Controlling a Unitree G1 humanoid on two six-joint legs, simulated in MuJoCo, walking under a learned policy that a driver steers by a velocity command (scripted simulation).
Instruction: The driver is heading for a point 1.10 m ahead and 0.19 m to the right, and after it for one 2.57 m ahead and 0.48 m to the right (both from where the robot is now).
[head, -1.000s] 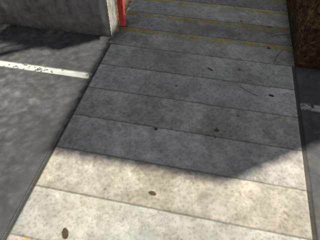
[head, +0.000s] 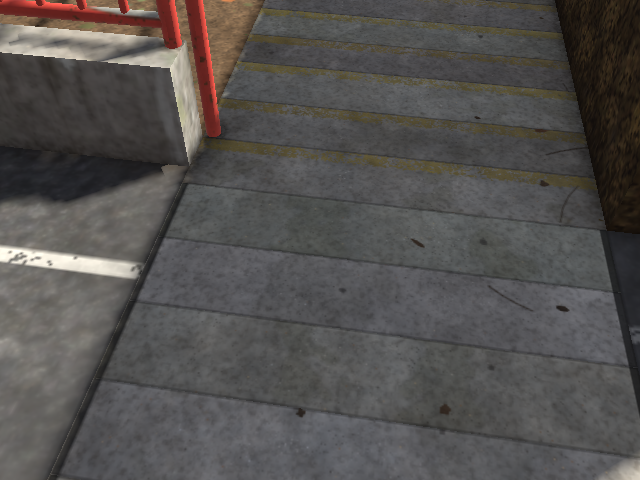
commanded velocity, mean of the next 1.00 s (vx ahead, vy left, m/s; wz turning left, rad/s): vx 0.50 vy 0.00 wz -0.04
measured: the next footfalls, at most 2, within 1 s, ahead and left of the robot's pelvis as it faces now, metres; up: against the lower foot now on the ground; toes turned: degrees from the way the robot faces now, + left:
right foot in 0.26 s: +0.34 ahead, -0.16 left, +0.00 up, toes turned -2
left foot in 0.84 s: +0.65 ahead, +0.08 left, +0.00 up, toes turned +3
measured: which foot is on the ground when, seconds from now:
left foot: down 0.00-0.26, up 0.28-0.82, down 0.84-1.00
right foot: up 0.00-0.24, down 0.26-0.84, up 0.86-1.00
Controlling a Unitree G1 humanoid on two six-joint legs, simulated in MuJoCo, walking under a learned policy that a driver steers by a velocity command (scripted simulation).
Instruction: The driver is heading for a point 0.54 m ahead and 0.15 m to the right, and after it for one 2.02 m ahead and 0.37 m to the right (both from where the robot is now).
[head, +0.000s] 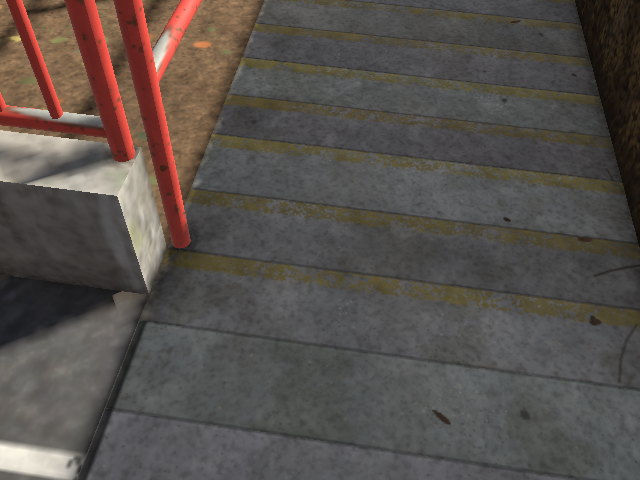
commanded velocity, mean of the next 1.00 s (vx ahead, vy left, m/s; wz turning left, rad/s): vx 0.50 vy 0.00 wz -0.36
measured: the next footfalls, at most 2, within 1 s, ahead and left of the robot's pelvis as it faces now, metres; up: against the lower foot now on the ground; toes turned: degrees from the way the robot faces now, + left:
right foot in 0.42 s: +0.36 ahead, -0.17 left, +0.00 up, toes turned -16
left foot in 0.94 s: +0.73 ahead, -0.10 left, +0.00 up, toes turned -22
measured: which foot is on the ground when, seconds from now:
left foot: down 0.00-0.40, up 0.42-0.92, down 0.94-1.00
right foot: up 0.00-0.40, down 0.42-0.96, up 0.98-1.00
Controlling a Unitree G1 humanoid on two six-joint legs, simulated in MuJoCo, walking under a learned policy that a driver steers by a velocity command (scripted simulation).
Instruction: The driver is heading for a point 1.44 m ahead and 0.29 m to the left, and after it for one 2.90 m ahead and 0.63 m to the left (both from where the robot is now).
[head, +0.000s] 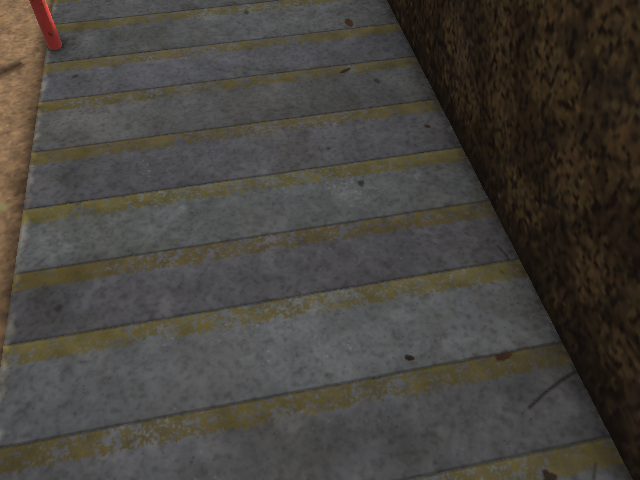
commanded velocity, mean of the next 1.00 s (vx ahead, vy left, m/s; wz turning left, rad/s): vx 0.48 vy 0.00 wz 0.41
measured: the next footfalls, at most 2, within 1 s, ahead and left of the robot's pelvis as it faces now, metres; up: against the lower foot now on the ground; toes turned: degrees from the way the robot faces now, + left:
right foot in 0.42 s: +0.42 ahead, -0.09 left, +0.00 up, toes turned +19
left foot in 0.92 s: +0.56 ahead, +0.27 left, +0.00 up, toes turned +30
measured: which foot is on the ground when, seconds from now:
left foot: down 0.00-0.42, up 0.44-0.90, down 0.92-1.00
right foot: up 0.00-0.40, down 0.42-0.94, up 0.96-1.00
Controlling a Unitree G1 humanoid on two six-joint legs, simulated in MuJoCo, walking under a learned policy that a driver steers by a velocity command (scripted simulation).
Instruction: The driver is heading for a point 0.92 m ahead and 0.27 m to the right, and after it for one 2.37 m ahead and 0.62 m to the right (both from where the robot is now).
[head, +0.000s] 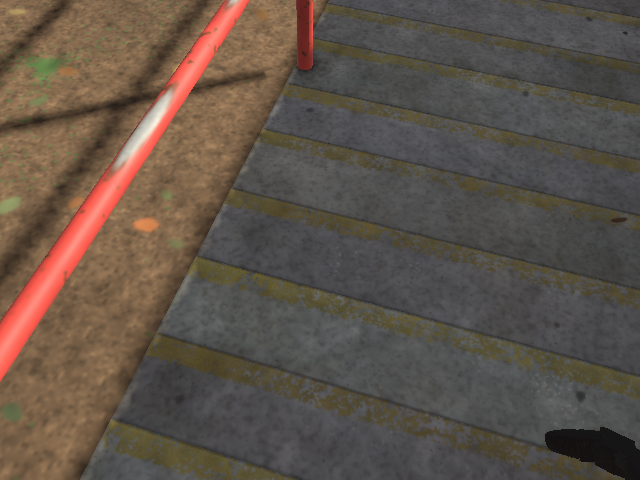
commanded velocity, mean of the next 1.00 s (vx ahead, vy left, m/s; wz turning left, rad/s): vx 0.07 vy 0.00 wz -0.44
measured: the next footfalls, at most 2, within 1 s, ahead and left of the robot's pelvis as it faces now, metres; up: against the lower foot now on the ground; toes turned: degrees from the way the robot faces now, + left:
right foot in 0.40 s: +0.17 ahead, -0.15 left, +0.00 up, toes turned -15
left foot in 0.86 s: +0.24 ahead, +0.07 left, +0.00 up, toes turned -32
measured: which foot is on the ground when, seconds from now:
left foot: down 0.00-0.40, up 0.42-0.84, down 0.86-1.00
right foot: up 0.00-0.38, down 0.40-0.88, up 0.90-1.00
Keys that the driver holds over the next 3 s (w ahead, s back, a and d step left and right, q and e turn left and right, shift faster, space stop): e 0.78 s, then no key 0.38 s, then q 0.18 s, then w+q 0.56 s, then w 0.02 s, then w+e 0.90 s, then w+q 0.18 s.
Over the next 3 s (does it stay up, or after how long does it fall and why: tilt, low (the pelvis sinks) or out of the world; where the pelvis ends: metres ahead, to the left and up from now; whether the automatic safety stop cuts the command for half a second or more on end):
stays up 0.90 -0.18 0.01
